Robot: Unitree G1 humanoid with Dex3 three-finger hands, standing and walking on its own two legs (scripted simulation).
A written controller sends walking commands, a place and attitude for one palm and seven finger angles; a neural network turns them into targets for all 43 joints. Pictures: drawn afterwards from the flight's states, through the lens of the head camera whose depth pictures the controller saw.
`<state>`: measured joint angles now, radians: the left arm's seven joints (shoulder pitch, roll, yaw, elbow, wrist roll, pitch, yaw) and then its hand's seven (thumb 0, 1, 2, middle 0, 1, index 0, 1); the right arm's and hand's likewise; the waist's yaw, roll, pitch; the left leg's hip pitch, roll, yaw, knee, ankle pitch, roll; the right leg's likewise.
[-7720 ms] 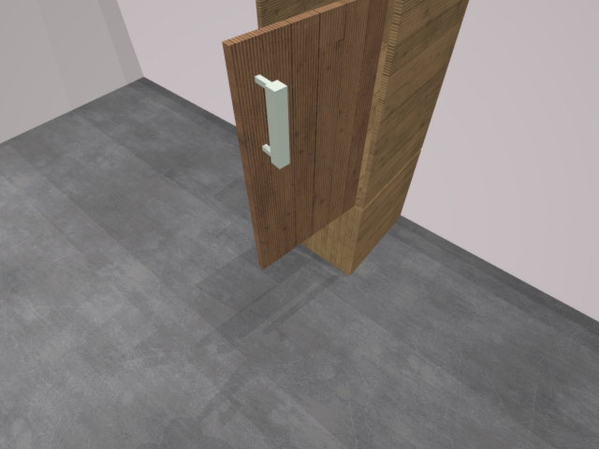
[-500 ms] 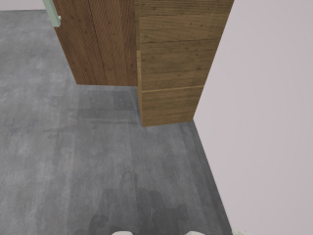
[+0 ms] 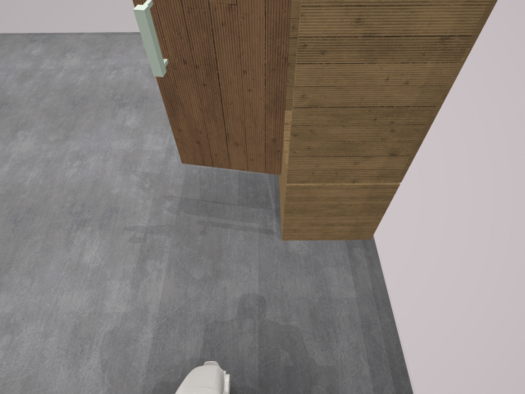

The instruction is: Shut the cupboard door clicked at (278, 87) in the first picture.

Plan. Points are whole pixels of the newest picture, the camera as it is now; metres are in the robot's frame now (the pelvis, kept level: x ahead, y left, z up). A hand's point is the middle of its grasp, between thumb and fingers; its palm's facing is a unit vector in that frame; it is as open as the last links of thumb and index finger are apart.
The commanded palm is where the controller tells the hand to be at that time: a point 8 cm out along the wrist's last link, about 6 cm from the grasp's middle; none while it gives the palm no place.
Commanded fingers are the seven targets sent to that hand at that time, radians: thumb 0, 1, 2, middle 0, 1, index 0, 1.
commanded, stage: take the last steps up to it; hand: left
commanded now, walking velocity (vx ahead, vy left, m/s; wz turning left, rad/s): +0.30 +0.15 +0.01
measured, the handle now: (154, 39) +0.82 +0.32 +0.11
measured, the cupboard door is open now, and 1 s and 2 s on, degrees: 80 80 80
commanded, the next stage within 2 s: come to a stop and stand still in 0.64 s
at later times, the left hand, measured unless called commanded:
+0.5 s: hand (156, 293) +0.31 +0.25 -0.16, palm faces -0.04 -0.97 -0.24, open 7.4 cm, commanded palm none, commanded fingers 0.00 0.90 0.90 -0.20 -0.30 -0.20 -0.30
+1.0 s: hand (138, 288) +0.33 +0.30 -0.20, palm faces -0.01 -0.98 -0.20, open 7.3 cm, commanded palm none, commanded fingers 0.00 0.90 0.90 -0.20 -0.30 -0.20 -0.30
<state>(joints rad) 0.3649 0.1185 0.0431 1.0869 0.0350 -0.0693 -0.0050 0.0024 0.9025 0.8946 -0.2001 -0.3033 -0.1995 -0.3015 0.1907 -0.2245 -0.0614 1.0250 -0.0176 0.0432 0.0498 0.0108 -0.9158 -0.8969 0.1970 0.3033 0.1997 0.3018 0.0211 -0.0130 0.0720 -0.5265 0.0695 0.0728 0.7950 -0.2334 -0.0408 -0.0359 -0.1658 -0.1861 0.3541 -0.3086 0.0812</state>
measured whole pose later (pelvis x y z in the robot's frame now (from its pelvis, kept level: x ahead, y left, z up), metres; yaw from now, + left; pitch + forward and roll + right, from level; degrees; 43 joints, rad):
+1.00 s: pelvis +0.33 +0.12 -0.01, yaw -4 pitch +0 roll +0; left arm 0.26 0.19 0.04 1.09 0.01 0.04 0.03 0.00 0.91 0.89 -0.20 -0.30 -0.20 -0.30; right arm 0.10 -0.15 -0.02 1.02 -0.01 0.00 -0.04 0.01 -0.92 -0.90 0.20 0.30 0.20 0.30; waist 0.03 -0.04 0.10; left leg -0.36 0.04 0.11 0.56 -0.20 0.02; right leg -0.29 -0.04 -0.03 0.91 -0.59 0.03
